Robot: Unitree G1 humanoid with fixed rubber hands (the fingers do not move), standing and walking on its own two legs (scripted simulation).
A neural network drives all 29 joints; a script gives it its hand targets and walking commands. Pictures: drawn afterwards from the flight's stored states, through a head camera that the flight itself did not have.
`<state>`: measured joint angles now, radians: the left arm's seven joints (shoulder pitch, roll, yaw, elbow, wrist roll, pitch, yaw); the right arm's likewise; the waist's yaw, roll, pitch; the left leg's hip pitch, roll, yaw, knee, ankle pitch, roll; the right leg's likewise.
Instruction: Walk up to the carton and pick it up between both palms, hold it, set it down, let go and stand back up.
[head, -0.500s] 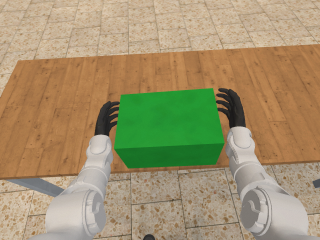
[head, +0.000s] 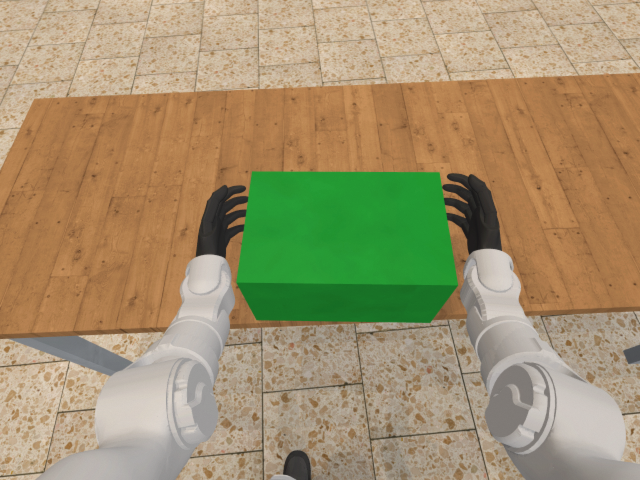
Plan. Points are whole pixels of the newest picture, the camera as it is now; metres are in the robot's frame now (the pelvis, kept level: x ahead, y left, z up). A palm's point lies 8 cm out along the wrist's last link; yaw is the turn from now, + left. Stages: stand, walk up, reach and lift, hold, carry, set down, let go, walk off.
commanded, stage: set down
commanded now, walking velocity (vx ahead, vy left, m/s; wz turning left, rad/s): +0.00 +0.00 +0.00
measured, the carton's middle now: (343, 249) +0.42 +0.04 -0.04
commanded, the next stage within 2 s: none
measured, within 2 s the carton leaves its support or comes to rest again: neither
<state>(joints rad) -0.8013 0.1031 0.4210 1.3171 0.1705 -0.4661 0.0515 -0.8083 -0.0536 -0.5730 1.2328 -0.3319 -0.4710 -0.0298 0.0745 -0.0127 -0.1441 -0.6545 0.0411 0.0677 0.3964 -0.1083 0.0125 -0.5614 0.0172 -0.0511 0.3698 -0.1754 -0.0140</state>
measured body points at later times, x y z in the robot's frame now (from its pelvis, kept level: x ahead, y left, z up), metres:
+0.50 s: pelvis +0.00 +0.00 +0.00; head +0.11 +0.02 +0.43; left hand +0.41 +0.21 -0.01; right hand +0.44 -0.14 +0.01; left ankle +0.03 +0.11 -0.74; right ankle -0.02 -0.11 -0.74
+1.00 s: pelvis +0.00 +0.00 +0.00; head +0.12 +0.02 +0.43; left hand +0.41 +0.21 -0.01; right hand +0.44 -0.14 +0.01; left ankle +0.03 +0.11 -0.74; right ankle -0.02 -0.11 -0.74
